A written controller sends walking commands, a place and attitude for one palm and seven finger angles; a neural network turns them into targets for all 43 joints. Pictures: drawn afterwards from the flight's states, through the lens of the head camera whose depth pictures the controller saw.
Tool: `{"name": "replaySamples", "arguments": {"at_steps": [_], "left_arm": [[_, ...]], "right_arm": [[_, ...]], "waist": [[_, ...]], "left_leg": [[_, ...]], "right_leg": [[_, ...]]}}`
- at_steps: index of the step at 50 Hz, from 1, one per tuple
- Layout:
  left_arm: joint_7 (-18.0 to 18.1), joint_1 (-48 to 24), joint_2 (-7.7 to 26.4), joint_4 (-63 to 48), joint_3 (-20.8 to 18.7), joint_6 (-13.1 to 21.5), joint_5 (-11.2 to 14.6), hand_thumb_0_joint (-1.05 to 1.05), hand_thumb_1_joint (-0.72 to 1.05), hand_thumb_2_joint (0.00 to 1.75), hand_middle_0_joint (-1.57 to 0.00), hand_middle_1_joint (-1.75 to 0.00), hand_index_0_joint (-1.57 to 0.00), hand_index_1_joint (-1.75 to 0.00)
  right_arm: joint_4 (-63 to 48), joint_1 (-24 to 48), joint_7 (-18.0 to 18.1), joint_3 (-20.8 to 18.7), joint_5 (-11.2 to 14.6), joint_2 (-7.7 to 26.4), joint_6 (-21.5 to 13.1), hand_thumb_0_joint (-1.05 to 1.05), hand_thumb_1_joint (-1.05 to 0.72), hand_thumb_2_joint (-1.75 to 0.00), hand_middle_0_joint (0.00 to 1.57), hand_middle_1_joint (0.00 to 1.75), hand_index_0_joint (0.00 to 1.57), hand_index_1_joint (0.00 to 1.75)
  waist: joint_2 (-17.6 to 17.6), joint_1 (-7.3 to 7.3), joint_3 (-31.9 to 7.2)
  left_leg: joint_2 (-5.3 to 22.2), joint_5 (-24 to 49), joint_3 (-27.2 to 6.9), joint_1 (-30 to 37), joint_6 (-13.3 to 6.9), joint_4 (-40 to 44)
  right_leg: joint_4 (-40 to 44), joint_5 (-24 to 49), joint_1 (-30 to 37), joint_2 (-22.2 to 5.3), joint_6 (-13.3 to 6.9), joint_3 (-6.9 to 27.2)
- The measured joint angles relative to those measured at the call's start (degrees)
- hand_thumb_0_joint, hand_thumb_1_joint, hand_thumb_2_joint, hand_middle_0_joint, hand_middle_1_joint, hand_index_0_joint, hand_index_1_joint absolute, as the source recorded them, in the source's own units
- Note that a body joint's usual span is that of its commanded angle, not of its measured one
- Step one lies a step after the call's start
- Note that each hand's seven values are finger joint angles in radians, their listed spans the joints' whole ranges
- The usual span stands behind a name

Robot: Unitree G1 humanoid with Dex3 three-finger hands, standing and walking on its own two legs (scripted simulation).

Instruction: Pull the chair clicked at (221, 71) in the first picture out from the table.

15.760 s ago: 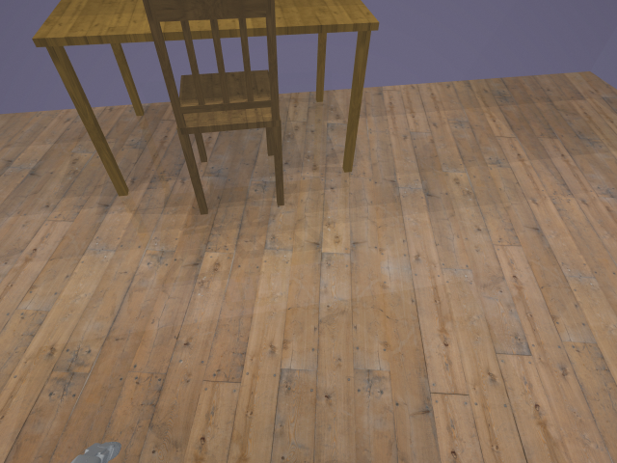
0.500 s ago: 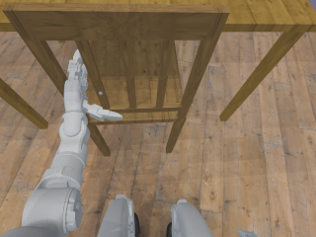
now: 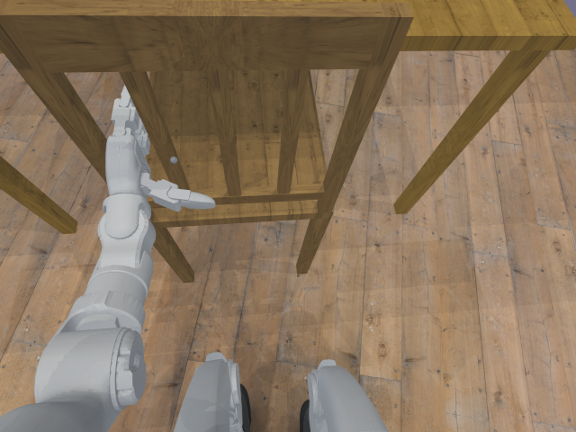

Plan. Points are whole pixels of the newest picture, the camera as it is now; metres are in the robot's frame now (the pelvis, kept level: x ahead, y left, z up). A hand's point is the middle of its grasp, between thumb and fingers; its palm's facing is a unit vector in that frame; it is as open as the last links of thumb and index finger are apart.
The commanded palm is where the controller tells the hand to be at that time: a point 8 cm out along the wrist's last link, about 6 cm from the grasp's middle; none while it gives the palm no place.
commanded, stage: hook a spindle and tug to test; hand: left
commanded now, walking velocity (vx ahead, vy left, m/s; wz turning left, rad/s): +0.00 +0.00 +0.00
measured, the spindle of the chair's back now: (227, 144) +0.50 +0.07 +0.03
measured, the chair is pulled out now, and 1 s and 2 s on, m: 0.00 0.00 0.03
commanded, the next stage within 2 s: step backward, pulling the chair out in 1.60 s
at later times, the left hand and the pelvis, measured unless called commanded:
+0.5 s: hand (171, 164) +0.47 +0.14 +0.03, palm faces +0.07 -1.00 -0.02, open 15.0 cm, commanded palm +0.44 +0.18 +0.03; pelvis +0.00 +0.00 +0.00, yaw +0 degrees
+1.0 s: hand (174, 163) +0.47 +0.14 +0.03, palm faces +0.06 -1.00 -0.02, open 5.7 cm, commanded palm +0.44 +0.18 +0.03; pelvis +0.00 +0.00 +0.00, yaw +0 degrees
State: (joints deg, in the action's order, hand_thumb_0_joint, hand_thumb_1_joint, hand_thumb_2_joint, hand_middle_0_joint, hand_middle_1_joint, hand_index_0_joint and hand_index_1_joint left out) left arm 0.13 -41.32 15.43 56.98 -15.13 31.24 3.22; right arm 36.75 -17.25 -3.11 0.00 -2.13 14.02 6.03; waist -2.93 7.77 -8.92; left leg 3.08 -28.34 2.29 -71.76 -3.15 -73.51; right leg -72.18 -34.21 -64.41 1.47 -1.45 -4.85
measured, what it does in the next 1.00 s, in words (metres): stands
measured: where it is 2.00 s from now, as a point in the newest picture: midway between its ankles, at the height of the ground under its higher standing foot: outside the picture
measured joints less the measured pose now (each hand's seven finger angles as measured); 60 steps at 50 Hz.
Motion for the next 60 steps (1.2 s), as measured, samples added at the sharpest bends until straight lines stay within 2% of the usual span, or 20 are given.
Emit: {"name": "replaySamples", "arguments": {"at_steps": [8, 12, 18, 26, 34, 39, 48, 54, 60], "left_arm": [[0.23, -0.28, 0.04, 0.1, -0.64, -0.07, -0.17, -0.02, -0.5, 0.3, -0.06, -0.08, -0.06, -0.09], [-0.19, 0.25, 0.23, -0.84, -0.72, -0.21, 0.17, -0.02, -0.5, 0.3, -0.09, -0.15, -0.08, -0.15], [-0.79, 2.28, -0.29, -2.86, 0.24, -0.79, 1.03, -0.02, -0.5, 0.3, -0.16, -0.37, -0.15, -0.37], [-0.04, 1.74, -0.98, -1.86, 0.94, -0.23, 0.57, -0.02, -0.46, 0.32, -0.28, -0.77, -0.28, -0.77], [-0.03, 0.53, -0.41, -1.11, 0.47, -0.43, 0.27, -0.01, -0.16, 0.45, -0.42, -1.18, -0.42, -1.19], [0.3, 1.43, -0.91, -1.92, 0.66, -0.54, 0.43, -0.01, 0.09, 0.55, -0.47, -1.34, -0.47, -1.34], [0.56, 1.71, -0.9, -1.81, 0.6, 0.06, 0.25, 0.0, 0.58, 0.76, -0.5, -1.43, -0.5, -1.44], [-0.19, 1.41, -1.51, -1.14, 0.82, 0.33, -0.26, -0.01, 0.68, 0.82, -0.49, -1.44, -0.46, -1.44], [1.02, 2.13, -1.95, -2.32, 0.57, -0.27, -0.2, -0.01, 0.7, 0.83, -0.48, -1.44, -0.45, -1.45]], "right_arm": [[-0.67, 0.86, -0.04, 0.08, -0.18, -0.06, 0.0, 0.0, -0.91, -0.9, 0.2, 0.3, 0.2, 0.3], [-0.88, 1.03, -0.11, 0.03, -0.09, -0.13, 0.14, 0.0, -0.91, -0.9, 0.2, 0.3, 0.2, 0.3], [-0.88, 0.99, -0.14, -0.05, 0.28, -0.19, 0.25, 0.0, -0.91, -0.9, 0.2, 0.3, 0.2, 0.3], [-0.37, 1.38, 0.11, -0.08, 0.09, -0.12, -0.48, 0.0, -0.91, -0.9, 0.2, 0.3, 0.2, 0.3], [-0.64, 1.3, -0.01, -0.11, -0.02, -0.06, -0.17, 0.0, -0.91, -0.9, 0.2, 0.3, 0.2, 0.3], [-0.54, 0.77, -0.15, -0.06, 0.09, -0.2, 0.14, 0.0, -0.91, -0.9, 0.2, 0.3, 0.2, 0.3], [-0.22, 0.44, -0.1, -0.03, -0.02, -0.33, -0.08, 0.0, -0.91, -0.9, 0.2, 0.3, 0.2, 0.3], [-0.4, 0.54, -0.02, 0.1, 0.0, -0.17, 0.03, 0.0, -0.91, -0.9, 0.2, 0.3, 0.2, 0.3], [-1.25, 0.74, -0.2, 0.07, 0.0, -0.18, 0.33, 0.0, -0.91, -0.9, 0.2, 0.3, 0.2, 0.3]], "waist": [[0.1, 0.18, 0.02], [0.15, 0.03, -0.02], [0.18, -0.46, -0.09], [0.25, -0.49, -0.15], [0.08, -0.07, -0.17], [0.03, -0.24, -0.22], [-0.02, -0.12, -0.19], [0.0, 0.0, -0.25], [0.03, 0.16, -0.29]], "left_leg": [[0.06, -0.22, 0.03, 0.02, 0.02, -0.12], [0.08, -0.31, 0.04, 0.11, 0.04, -0.13], [-0.01, -0.27, -0.02, 0.87, 0.06, 0.37], [-0.21, -0.19, -0.36, 0.7, 0.04, 0.16], [-0.11, -0.25, -0.19, 0.15, -0.1, -0.32], [-0.08, -0.13, 0.01, 0.56, -0.17, 0.05], [-0.06, -0.03, -0.03, 0.6, -0.22, 0.03], [-0.07, 0.0, 0.04, 0.57, -0.28, -0.09], [0.02, 0.02, 0.42, 0.7, -0.29, 0.02]], "right_leg": [[-0.09, -0.17, -0.01, 0.08, -0.02, 0.07], [-0.09, -0.24, 0.06, 0.12, -0.03, 0.11], [0.51, -0.16, 0.89, 0.09, 0.0, 0.07], [0.42, -0.18, 0.95, -0.05, 0.02, -0.26], [-0.08, -0.17, 0.33, 0.01, 0.11, -0.08], [0.26, 0.02, 0.62, 0.04, 0.21, 0.15], [0.3, 0.18, 0.69, 0.09, 0.25, 0.13], [0.14, 0.2, 0.62, 0.08, 0.29, 0.21], [0.0, 0.24, 0.47, 0.12, 0.32, 0.61]]}}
